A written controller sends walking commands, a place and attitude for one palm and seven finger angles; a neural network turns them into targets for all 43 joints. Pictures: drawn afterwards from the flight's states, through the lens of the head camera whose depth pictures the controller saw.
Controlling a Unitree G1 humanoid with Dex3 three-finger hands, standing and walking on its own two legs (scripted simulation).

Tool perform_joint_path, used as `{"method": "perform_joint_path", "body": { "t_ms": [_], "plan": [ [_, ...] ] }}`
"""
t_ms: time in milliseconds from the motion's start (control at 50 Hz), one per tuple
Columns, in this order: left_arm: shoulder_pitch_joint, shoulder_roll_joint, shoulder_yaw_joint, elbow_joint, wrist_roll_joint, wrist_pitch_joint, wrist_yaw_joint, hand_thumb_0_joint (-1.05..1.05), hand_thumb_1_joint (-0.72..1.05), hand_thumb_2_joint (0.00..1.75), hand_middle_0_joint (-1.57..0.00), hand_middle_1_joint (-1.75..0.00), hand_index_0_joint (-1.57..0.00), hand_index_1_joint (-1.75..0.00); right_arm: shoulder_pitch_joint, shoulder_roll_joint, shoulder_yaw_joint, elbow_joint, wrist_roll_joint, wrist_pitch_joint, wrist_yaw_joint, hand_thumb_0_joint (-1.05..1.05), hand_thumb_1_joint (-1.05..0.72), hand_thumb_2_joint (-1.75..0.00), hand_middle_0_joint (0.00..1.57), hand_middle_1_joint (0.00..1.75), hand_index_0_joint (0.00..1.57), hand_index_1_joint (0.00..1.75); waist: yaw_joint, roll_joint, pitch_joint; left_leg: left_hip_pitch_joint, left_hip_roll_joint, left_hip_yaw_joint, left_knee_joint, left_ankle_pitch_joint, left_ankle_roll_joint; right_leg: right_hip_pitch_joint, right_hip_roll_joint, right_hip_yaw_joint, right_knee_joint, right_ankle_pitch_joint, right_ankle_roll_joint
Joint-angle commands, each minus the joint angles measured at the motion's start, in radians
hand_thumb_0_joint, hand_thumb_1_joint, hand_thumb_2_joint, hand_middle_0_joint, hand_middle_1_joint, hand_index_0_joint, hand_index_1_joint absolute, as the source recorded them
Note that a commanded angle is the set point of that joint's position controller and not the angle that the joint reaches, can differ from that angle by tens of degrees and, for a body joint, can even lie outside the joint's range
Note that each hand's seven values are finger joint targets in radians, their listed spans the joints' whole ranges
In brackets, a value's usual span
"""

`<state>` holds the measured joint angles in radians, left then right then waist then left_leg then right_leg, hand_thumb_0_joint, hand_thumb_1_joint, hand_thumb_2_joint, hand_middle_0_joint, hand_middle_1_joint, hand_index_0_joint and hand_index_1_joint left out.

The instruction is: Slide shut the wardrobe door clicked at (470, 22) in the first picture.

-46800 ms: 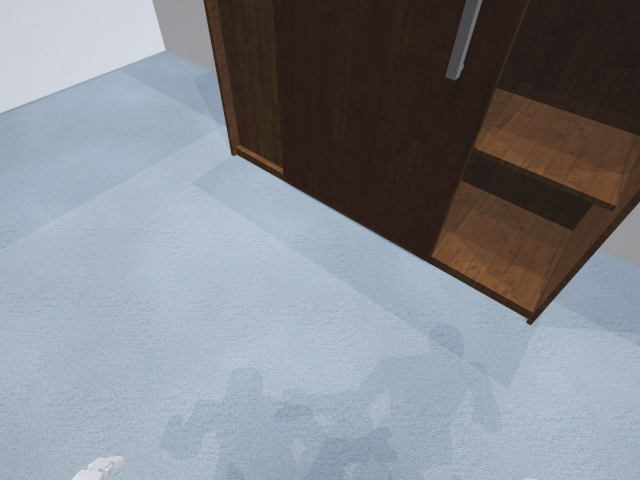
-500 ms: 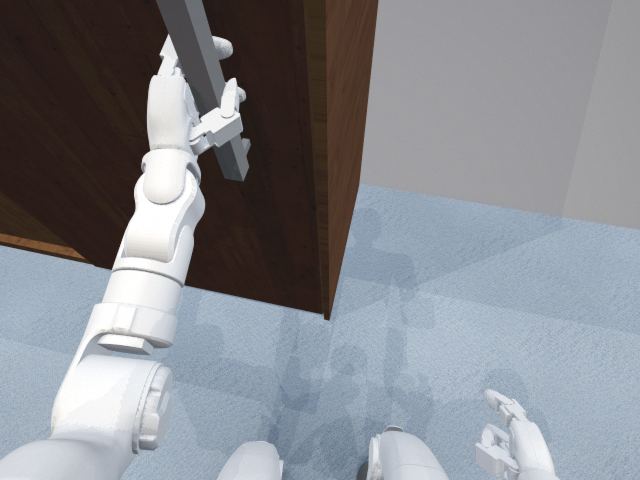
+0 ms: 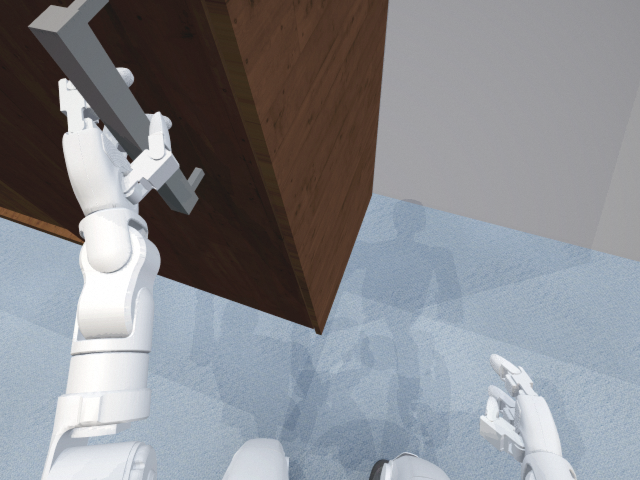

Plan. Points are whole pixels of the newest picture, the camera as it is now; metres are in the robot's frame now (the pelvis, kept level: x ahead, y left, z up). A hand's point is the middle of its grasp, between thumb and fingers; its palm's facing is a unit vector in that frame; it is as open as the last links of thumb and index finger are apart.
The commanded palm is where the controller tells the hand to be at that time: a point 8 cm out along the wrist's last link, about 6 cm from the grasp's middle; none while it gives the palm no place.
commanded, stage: step sideways, sliding the door along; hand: left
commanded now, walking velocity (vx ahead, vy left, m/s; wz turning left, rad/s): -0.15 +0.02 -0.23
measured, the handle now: (148, 122) +0.42 +0.27 +0.15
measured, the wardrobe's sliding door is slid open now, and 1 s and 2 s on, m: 0.00 0.00 0.00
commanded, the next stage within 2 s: none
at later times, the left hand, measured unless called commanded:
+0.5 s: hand (162, 142) +0.39 +0.24 +0.16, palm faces +0.63 -0.78 +0.05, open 7.3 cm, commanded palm +0.32 +0.14 +0.14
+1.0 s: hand (156, 137) +0.39 +0.25 +0.16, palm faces +0.59 -0.80 -0.06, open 6.2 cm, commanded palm +0.34 +0.23 +0.14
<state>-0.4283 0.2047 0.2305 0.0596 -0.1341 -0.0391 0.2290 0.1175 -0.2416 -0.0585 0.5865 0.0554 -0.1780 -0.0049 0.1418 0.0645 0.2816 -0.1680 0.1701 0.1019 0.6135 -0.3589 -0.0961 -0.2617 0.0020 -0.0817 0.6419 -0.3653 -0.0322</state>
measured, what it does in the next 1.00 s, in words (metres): walks ahead, turning left: right foot, then right foot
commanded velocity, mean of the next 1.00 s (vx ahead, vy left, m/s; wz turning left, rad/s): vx -0.25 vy -0.06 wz -0.38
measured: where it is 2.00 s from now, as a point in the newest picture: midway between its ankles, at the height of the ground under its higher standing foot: (340, 431)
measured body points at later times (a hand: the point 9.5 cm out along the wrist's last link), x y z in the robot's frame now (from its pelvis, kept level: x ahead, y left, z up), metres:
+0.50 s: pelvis +0.17 +0.04 +0.01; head +0.27 +0.04 +0.44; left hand +0.35 +0.28 +0.16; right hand +0.43 -0.12 -0.08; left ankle +0.02 +0.16 -0.70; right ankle +0.13 -0.10 -0.70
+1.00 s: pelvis +0.33 +0.09 +0.02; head +0.30 +0.06 +0.47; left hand +0.35 +0.29 +0.17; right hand +0.59 -0.04 -0.03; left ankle +0.16 +0.19 -0.63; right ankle +0.40 -0.01 -0.70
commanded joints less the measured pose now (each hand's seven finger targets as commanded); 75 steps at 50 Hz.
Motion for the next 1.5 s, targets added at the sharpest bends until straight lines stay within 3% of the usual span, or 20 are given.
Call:
{"method": "perform_joint_path", "body": {
  "t_ms": [0,60,120,180,320,400,440,520,640,720,760,860,880,940,1000,1020,1080,1360,1420,1480],
  "plan": [
    [-0.263,-0.067,-0.408,-0.529,0.098,-0.18,-0.124,0.0,0.9,0.9,-0.45,-1.4,-0.45,-1.4,-0.063,-0.087,-0.033,-0.152,0.01,-0.052,-0.007,0.0,-0.9,-0.9,0.2,0.3,0.2,0.3,-0.145,-0.201,-0.65,-0.018,-0.044,0.036,0.346,0.425,0.094,0.4,-0.197,0.279,-0.077,1.399,-0.053],
    [-0.127,-0.136,-0.483,-0.666,0.079,-0.187,-0.122,0.0,0.9,0.9,-0.45,-1.4,-0.45,-1.4,-0.036,-0.032,-0.005,-0.156,0.008,-0.052,-0.019,0.0,-0.9,-0.9,0.2,0.3,0.2,0.3,-0.14,-0.181,-0.571,-0.246,-0.09,-0.091,0.085,-0.143,0.101,0.45,-0.28,0.376,0.001,1.441,-0.095],
    [-0.045,-0.182,-0.551,-0.802,0.074,-0.207,-0.13,0.0,0.9,0.9,-0.45,-1.4,-0.45,-1.4,-0.064,-0.082,-0.051,-0.171,-0.005,-0.046,-0.004,0.0,-0.9,-0.9,0.2,0.3,0.2,0.3,-0.149,0.062,-0.726,0.528,0.182,-0.125,-0.067,1.181,0.203,-0.14,-0.072,0.138,0.22,0.409,0.052],
    [0.054,-0.254,-0.632,-0.914,0.089,-0.236,-0.143,0.0,0.9,0.9,-0.45,-1.4,-0.45,-1.4,-0.039,-0.072,-0.037,-0.225,-0.012,-0.07,0.028,0.0,-0.9,-0.9,0.2,0.3,0.2,0.3,-0.172,0.208,-0.59,0.645,0.25,-0.043,-0.082,1.304,0.249,-0.41,-0.039,0.072,0.355,-0.127,0.03],
    [0.294,-0.239,-0.688,-1.025,0.123,-0.212,-0.132,0.0,0.9,0.9,-0.45,-1.4,-0.45,-1.4,-0.043,-0.048,0.008,-0.264,-0.004,-0.116,0.021,0.0,-0.9,-0.9,0.2,0.3,0.2,0.3,-0.167,0.157,-0.529,0.424,0.129,0.204,0.225,1.094,0.144,-0.133,-0.002,-0.099,-0.053,0.406,0.04],
    [0.453,-0.246,-0.718,-1.044,0.149,-0.222,-0.108,0.0,0.9,0.9,-0.45,-1.4,-0.45,-1.4,-0.062,-0.081,-0.031,-0.263,-0.01,-0.103,0.018,0.0,-0.9,-0.9,0.2,0.3,0.2,0.3,-0.166,-0.291,-0.563,-0.097,-0.088,0.058,0.321,0.147,0.086,0.29,-0.19,0.369,-0.022,1.686,-0.129],
    [0.574,-0.322,-0.81,-1.161,0.144,-0.243,-0.109,0.0,0.9,0.9,-0.45,-1.4,-0.45,-1.4,-0.056,-0.024,-0.013,-0.279,-0.019,-0.095,0.019,0.0,-0.9,-0.9,0.2,0.3,0.2,0.3,-0.179,-0.151,-0.483,-0.065,-0.06,0.01,-0.113,0.091,0.073,0.244,-0.149,0.3,0.01,1.524,-0.047],
    [0.791,-0.371,-0.907,-1.138,0.184,-0.299,-0.16,0.0,0.9,0.9,-0.45,-1.4,-0.45,-1.4,-0.016,-0.083,-0.037,-0.305,-0.028,-0.105,0.053,0.0,-0.9,-0.9,0.2,0.3,0.2,0.3,-0.165,0.145,-0.54,0.736,0.217,0.041,-0.022,1.506,0.21,-0.622,0.022,-0.072,0.385,-0.146,0.01],
    [1.055,-0.17,-0.697,-1.131,0.195,-0.266,-0.154,0.0,0.9,0.9,-0.45,-1.4,-0.45,-1.4,-0.01,-0.049,0.04,-0.327,-0.026,-0.152,0.018,0.0,-0.9,-0.9,0.2,0.3,0.2,0.3,-0.135,0.188,-0.532,0.478,0.131,0.229,0.249,1.362,0.073,-0.241,0.048,-0.105,-0.122,0.376,-0.01],
    [1.145,-0.143,-0.644,-1.086,0.188,-0.263,-0.127,0.0,0.9,0.9,-0.45,-1.4,-0.45,-1.4,0.0,-0.051,0.072,-0.242,-0.069,-0.156,0.007,0.0,-0.9,-0.9,0.2,0.3,0.2,0.3,-0.17,-0.016,-0.217,0.107,0.043,0.107,0.063,0.384,0.031,-0.14,-0.043,0.149,-0.144,1.074,0.002],
    [1.194,-0.192,-0.646,-1.03,0.195,-0.292,-0.13,0.0,0.9,0.9,-0.45,-1.4,-0.45,-1.4,0.024,-0.134,0.017,-0.249,-0.055,-0.145,0.012,0.0,-0.9,-0.9,0.2,0.3,0.2,0.3,-0.177,-0.174,-0.204,0.029,0.07,0.035,-0.103,0.619,0.033,-0.089,-0.006,0.185,0.058,1.117,-0.087],
    [1.264,-0.122,-0.557,-0.981,0.208,-0.276,-0.148,0.0,0.9,0.9,-0.45,-1.4,-0.45,-1.4,0.067,-0.104,0.046,-0.185,-0.045,-0.069,0.051,0.0,-0.9,-0.9,0.2,0.3,0.2,0.3,-0.167,0.146,-0.246,0.299,0.182,0.18,0.169,1.873,-0.063,-0.476,0.152,-0.107,-0.041,0.083,-0.035],
    [1.312,-0.132,-0.558,-0.946,0.217,-0.246,-0.152,0.0,0.9,0.9,-0.45,-1.4,-0.45,-1.4,0.032,-0.131,0.057,-0.209,-0.024,-0.045,0.053,0.0,-0.9,-0.9,0.2,0.3,0.2,0.3,-0.136,0.127,-0.263,0.034,0.103,0.171,0.29,1.738,-0.122,-0.222,0.158,-0.035,-0.079,0.358,-0.099],
    [1.306,0.031,-0.382,-0.997,0.184,-0.317,-0.06,0.0,0.9,0.9,-0.45,-1.4,-0.45,-1.4,-0.021,-0.054,0.067,-0.214,0.0,-0.06,-0.005,0.0,-0.9,-0.9,0.2,0.3,0.2,0.3,-0.005,-0.35,-0.287,-0.538,-0.258,-0.059,0.592,-0.468,0.143,0.255,-0.182,0.612,-0.094,1.99,-0.172],
    [1.287,-0.129,-0.572,-1.03,0.203,-0.28,-0.115,0.0,0.9,0.9,-0.45,-1.4,-0.45,-1.4,-0.012,-0.04,0.042,-0.229,-0.059,-0.007,-0.002,0.0,-0.9,-0.9,0.2,0.3,0.2,0.3,-0.167,-0.315,-0.241,0.147,0.026,-0.119,-0.226,0.213,0.117,-0.346,-0.062,0.422,0.026,0.816,-0.037],
    [1.251,-0.103,-0.549,-1.07,0.2,-0.301,-0.128,0.0,0.9,0.9,-0.45,-1.4,-0.45,-1.4,0.001,-0.094,0.022,-0.233,-0.068,-0.012,0.01,0.0,-0.9,-0.9,0.2,0.3,0.2,0.3,-0.145,-0.012,-0.345,0.472,0.243,-0.172,-0.288,0.751,0.171,-0.622,0.051,0.293,0.238,0.065,0.025],
    [1.115,-0.105,-0.549,-1.142,0.212,-0.316,-0.122,0.0,0.9,0.9,-0.45,-1.4,-0.45,-1.4,0.002,-0.102,0.014,-0.289,-0.079,-0.039,0.051,0.0,-0.9,-0.9,0.2,0.3,0.2,0.3,-0.168,0.236,-0.431,0.409,0.477,-0.073,-0.149,1.219,0.327,-0.751,-0.033,0.133,1.068,-0.318,0.06],
    [0.898,-0.024,-0.357,-1.011,0.119,-0.152,-0.147,0.0,0.9,0.9,-0.45,-1.4,-0.45,-1.4,-0.019,-0.033,0.011,-0.256,-0.003,-0.118,0.065,0.0,-0.9,-0.9,0.2,0.3,0.2,0.3,-0.108,0.072,-0.259,-0.108,0.209,0.212,0.129,0.165,0.127,-0.147,-0.055,-0.035,0.158,0.195,0.108],
    [0.835,0.121,-0.166,-1.08,0.124,-0.187,-0.109,0.0,0.9,0.9,-0.45,-1.4,-0.45,-1.4,-0.002,-0.019,0.008,-0.196,-0.036,-0.153,0.037,0.0,-0.9,-0.9,0.2,0.3,0.2,0.3,-0.123,-0.142,-0.217,-0.218,-0.027,0.159,0.376,-0.354,0.059,-0.314,-0.154,0.367,-0.102,0.517,0.009],
    [0.774,0.185,-0.117,-1.155,0.095,-0.153,-0.112,0.0,0.9,0.9,-0.45,-1.4,-0.45,-1.4,-0.031,-0.024,-0.016,-0.158,-0.024,-0.141,0.022,0.0,-0.9,-0.9,0.2,0.3,0.2,0.3,-0.114,-0.427,-0.364,-0.183,-0.17,-0.01,0.564,-0.41,0.067,-0.355,-0.28,0.753,-0.39,-0.217,-0.099]
  ]
}}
